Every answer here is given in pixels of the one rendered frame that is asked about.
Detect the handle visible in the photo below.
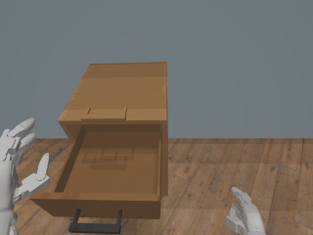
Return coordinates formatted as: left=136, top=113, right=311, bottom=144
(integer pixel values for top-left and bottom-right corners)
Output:
left=80, top=114, right=127, bottom=123
left=68, top=209, right=122, bottom=234

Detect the robot right hand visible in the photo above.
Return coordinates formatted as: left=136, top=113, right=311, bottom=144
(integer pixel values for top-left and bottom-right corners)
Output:
left=226, top=187, right=265, bottom=235

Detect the robot left hand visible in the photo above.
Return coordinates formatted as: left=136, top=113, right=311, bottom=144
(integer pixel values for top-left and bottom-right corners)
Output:
left=0, top=117, right=50, bottom=211

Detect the cabinet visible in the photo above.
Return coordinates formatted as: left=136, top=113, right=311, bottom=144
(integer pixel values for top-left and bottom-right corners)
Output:
left=58, top=62, right=168, bottom=196

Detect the left robot forearm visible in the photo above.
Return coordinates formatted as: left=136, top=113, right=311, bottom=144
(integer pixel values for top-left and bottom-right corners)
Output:
left=0, top=210, right=19, bottom=235

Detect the drawer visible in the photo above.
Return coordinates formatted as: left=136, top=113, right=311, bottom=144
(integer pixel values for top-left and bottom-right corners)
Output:
left=29, top=123, right=162, bottom=219

